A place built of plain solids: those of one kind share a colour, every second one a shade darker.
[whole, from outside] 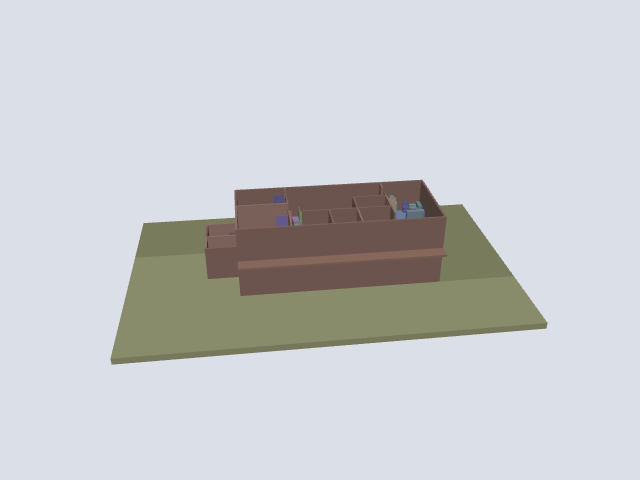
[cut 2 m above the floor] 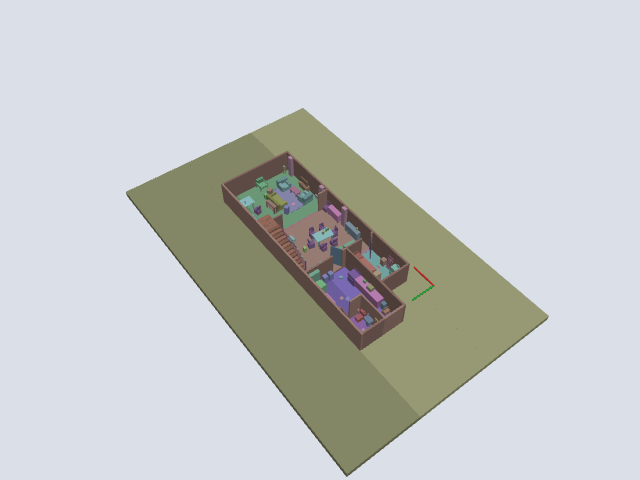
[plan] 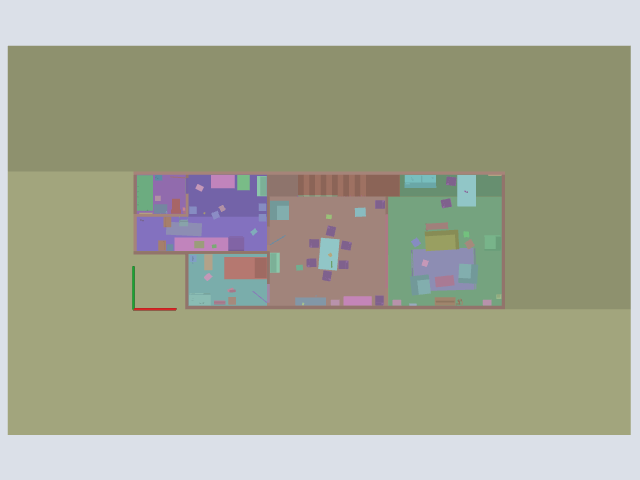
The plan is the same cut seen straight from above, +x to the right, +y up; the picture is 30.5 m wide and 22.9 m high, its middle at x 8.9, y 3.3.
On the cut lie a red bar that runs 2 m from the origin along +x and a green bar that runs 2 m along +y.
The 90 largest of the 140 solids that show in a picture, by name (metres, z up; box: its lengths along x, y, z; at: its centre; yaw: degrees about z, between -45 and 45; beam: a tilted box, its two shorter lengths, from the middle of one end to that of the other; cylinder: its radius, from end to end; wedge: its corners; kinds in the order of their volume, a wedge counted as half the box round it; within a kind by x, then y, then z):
{
 "under_1": {"box": [6.0, 3.96, 0.5], "at": [-3.0, 4.59, -0.33]},
 "under_2": {"box": [8.47, 2.61, 0.5], "at": [-1.76, 1.3, -0.33]},
 "under_3": {"box": [29.73, 6.0, 0.5], "at": [8.87, -3.0, -0.33]},
 "under_4": {"box": [29.73, 6.0, 0.5], "at": [8.87, 9.57, -0.33]},
 "under_5": {"box": [6.0, 6.57, 0.5], "at": [20.73, 3.29, -0.33]},
 "stair_1": {"box": [4.86, 1.04, 0.45], "at": [10.28, 5.89, -0.07]},
 "stair_2": {"box": [4.59, 1.04, 0.61], "at": [10.41, 5.89, 0.0]},
 "stair_3": {"box": [4.32, 1.04, 0.76], "at": [10.55, 5.89, 0.08]},
 "stair_4": {"box": [4.05, 1.04, 0.92], "at": [10.69, 5.89, 0.16]},
 "stair_5": {"box": [3.78, 1.04, 1.07], "at": [10.82, 5.89, 0.24]},
 "stair_6": {"box": [3.51, 1.04, 1.23], "at": [10.96, 5.89, 0.31]},
 "stair_7": {"box": [3.24, 1.04, 1.38], "at": [11.09, 5.89, 0.39]},
 "stair_8": {"box": [2.97, 1.04, 1.54], "at": [11.22, 5.89, 0.47]},
 "stair_9": {"box": [2.7, 1.04, 1.69], "at": [11.36, 5.89, 0.55]},
 "stair_10": {"box": [2.43, 1.04, 1.85], "at": [11.49, 5.89, 0.62]},
 "stair_11": {"box": [2.16, 1.04, 2.0], "at": [11.63, 5.89, 0.7]},
 "stair_12": {"box": [1.89, 1.04, 2.16], "at": [11.77, 5.89, 0.78]},
 "stair_13": {"box": [1.62, 1.04, 2.31], "at": [11.9, 5.89, 0.86]},
 "stair_14": {"box": [1.35, 1.04, 2.47], "at": [12.04, 5.89, 0.93]},
 "stair_15": {"box": [1.08, 1.04, 2.62], "at": [12.17, 5.89, 1.01]},
 "stair_16": {"box": [0.81, 1.04, 2.78], "at": [12.3, 5.89, 1.09]},
 "wall_1": {"box": [0.16, 1.64, 2.94], "at": [0.08, 3.59, 1.17]},
 "wall_2": {"box": [0.16, 1.87, 2.94], "at": [0.08, 5.47, 1.17]},
 "wall_3": {"box": [2.63, 0.031, 2.94], "at": [1.31, 2.62, 1.17]},
 "wall_4": {"box": [2.63, 0.13, 2.94], "at": [1.31, 4.47, 1.17]},
 "wall_5": {"box": [0.16, 2.45, 2.94], "at": [2.55, 1.39, 1.17]},
 "wall_6": {"box": [0.16, 3.51, 2.61], "at": [2.55, 1.92, 4.24]},
 "wall_7": {"box": [0.13, 0.97, 2.94], "at": [2.56, 5.03, 1.17]},
 "wall_8": {"box": [6.5, 0.13, 2.94], "at": [3.25, 2.71, 1.17]},
 "wall_9": {"box": [4.03, 0.13, 2.61], "at": [4.49, 3.73, 4.24]},
 "wall_10": {"box": [0.13, 2.08, 2.61], "at": [6.43, 1.2, 4.24]},
 "wall_11": {"box": [0.13, 1.44, 2.94], "at": [6.43, 1.92, 1.17]},
 "wall_12": {"box": [0.13, 0.29, 2.94], "at": [6.43, 2.92, 1.17]},
 "wall_13": {"box": [0.13, 2.46, 2.94], "at": [6.43, 5.18, 1.17]},
 "wall_14": {"box": [17.73, 0.16, 2.94], "at": [8.87, 6.49, 1.17]},
 "wall_15": {"box": [0.13, 2.08, 2.61], "at": [9.44, 1.2, 4.24]},
 "wall_16": {"box": [15.26, 0.16, 5.85], "at": [10.1, 0.08, 2.62]},
 "wall_17": {"box": [15.26, 0.16, 2.61], "at": [10.1, 6.49, 4.24]},
 "wall_18": {"box": [6.81, 0.13, 2.61], "at": [10.8, 2.31, 4.24]},
 "wall_19": {"box": [0.13, 2.08, 2.61], "at": [11.56, 1.2, 4.24]},
 "wall_20": {"box": [0.13, 1.72, 2.61], "at": [11.56, 3.23, 4.24]},
 "wall_21": {"box": [0.13, 0.84, 2.94], "at": [12.09, 0.58, 1.17]},
 "wall_22": {"box": [0.13, 0.84, 2.94], "at": [12.09, 4.95, 1.17]},
 "wall_23": {"box": [2.71, 0.13, 2.61], "at": [12.86, 4.16, 4.24]},
 "wall_24": {"box": [0.13, 1.18, 2.61], "at": [14.14, 1.65, 4.24]},
 "wall_25": {"box": [0.13, 1.72, 2.61], "at": [14.14, 3.23, 4.24]},
 "wall_26": {"box": [0.13, 0.88, 2.61], "at": [14.14, 5.97, 4.24]},
 "wall_27": {"box": [0.16, 6.25, 5.85], "at": [17.65, 3.29, 2.62]},
 "floor_living_1": {"box": [5.42, 5.21, 0.68], "at": [14.86, 2.77, -0.34]},
 "floor_living_2": {"box": [4.86, 1.04, 0.68], "at": [15.14, 5.89, -0.34]},
 "floor_dining_1": {"box": [1.35, 1.04, 0.68], "at": [7.17, 5.89, -0.34]},
 "floor_dining_2": {"box": [5.52, 5.21, 0.68], "at": [9.26, 2.77, -0.34]},
 "floor_kitchen_1": {"box": [6.21, 1.64, 0.5], "at": [3.27, 3.59, -0.43]},
 "floor_kitchen_2": {"box": [3.74, 2.0, 0.5], "at": [4.5, 5.41, -0.43]},
 "floor_bedroom_1": {"box": [3.74, 2.48, 0.68], "at": [4.5, 1.4, -0.34]},
 "upper_floor_master_1": {"box": [3.36, 6.25, 0.16], "at": [15.89, 3.29, 2.86]},
 "upper_floor_next_1": {"box": [15.26, 1.0, 0.16], "at": [10.1, -0.5, 2.86]},
 "floor_bath_1": {"box": [2.34, 1.87, 0.5], "at": [1.33, 5.47, -0.43]},
 "tall_cupboard_1": {"box": [0.47, 0.96, 0.89], "at": [6.12, 5.87, 0.26]},
 "tall_cupboard_2": {"box": [0.3, 0.92, 0.99], "at": [6.2, 5.87, 1.2]},
 "tall_cupboard_3": {"box": [0.3, 0.92, 0.99], "at": [6.67, 2.21, 1.38]},
 "tall_cupboard_4": {"box": [0.47, 0.96, 0.89], "at": [6.75, 2.21, 0.44]},
 "armchair_club_1": {"box": [0.33, 0.92, 0.38], "at": [6.68, 4.71, 0.61]},
 "armchair_club_2": {"box": [0.9, 0.92, 0.35], "at": [6.98, 4.71, 0.24]},
 "armchair_club_3": {"box": [0.33, 0.92, 0.38], "at": [13.4, 1.12, 0.61], "yaw": 6.5},
 "armchair_club_4": {"box": [0.9, 0.92, 0.35], "at": [13.69, 1.16, 0.24], "yaw": 6.5},
 "armchair_club_5": {"box": [0.9, 0.92, 0.35], "at": [15.97, 1.69, 0.24], "yaw": -3.1},
 "armchair_club_6": {"box": [0.33, 0.92, 0.38], "at": [16.26, 1.67, 0.61], "yaw": -3.1},
 "counter_run_1": {"box": [2.56, 0.61, 0.78], "at": [3.24, 3.08, 0.3]},
 "child_bed_1": {"box": [2.06, 1.06, 0.4], "at": [5.36, 1.96, 0.38]},
 "child_bed_2": {"box": [0.55, 0.96, 0.2], "at": [6.07, 1.96, 0.58]},
 "cube_shelf_1": {"box": [1.46, 0.39, 0.76], "at": [8.45, 0.36, 0.38]},
 "cube_shelf_2": {"box": [1.46, 0.39, 0.76], "at": [16.82, 4.76, 3.32]},
 "fridge_flat_1": {"box": [0.6, 0.73, 1.66], "at": [5.25, 6.03, 0.65]},
 "billy_1": {"box": [0.42, 0.28, 2.02], "at": [9.62, 0.31, 1.01]},
 "billy_2": {"box": [0.42, 0.28, 2.02], "at": [12.57, 0.31, 1.01]},
 "billy_3": {"box": [0.42, 0.28, 2.02], "at": [16.87, 0.31, 1.01]},
 "piano_upright_1": {"box": [1.5, 0.36, 1.22], "at": [13.69, 6.22, 0.61]},
 "sofa_1": {"box": [1.6, 0.23, 0.39], "at": [14.7, 3.63, 0.65], "yaw": 3.4},
 "sofa_2": {"box": [1.6, 0.93, 0.34], "at": [14.72, 3.27, 0.28], "yaw": 3.4},
 "bathtub_1": {"box": [0.76, 1.7, 0.41], "at": [0.55, 5.54, 0.02]},
 "chest_drawers_1": {"box": [1.04, 0.5, 0.95], "at": [3.17, 0.42, 0.47]},
 "rug_1": {"box": [2.9, 2.0, 0.08], "at": [14.8, 1.89, -0.03], "yaw": 1.5},
 "range_flat_1": {"box": [0.76, 0.65, 0.94], "at": [4.9, 3.1, 0.28]},
 "flat_shelf_1": {"box": [0.39, 0.76, 1.46], "at": [3.58, 2.24, 0.73]},
 "sideboard_1": {"box": [1.35, 0.45, 0.71], "at": [10.7, 0.4, 0.51]},
 "floor_gap_living_dining_1": {"box": [0.13, 3.53, 0.68], "at": [12.09, 2.77, -0.34]},
 "tv_board_1": {"box": [1.0, 0.4, 0.48], "at": [14.87, 0.37, 0.24]},
 "bar_stool_1": {"box": [0.35, 0.35, 0.74], "at": [2.84, 4.72, 0.19]},
 "bar_stool_2": {"box": [0.35, 0.35, 0.74], "at": [6.16, 4.36, 0.19]}
}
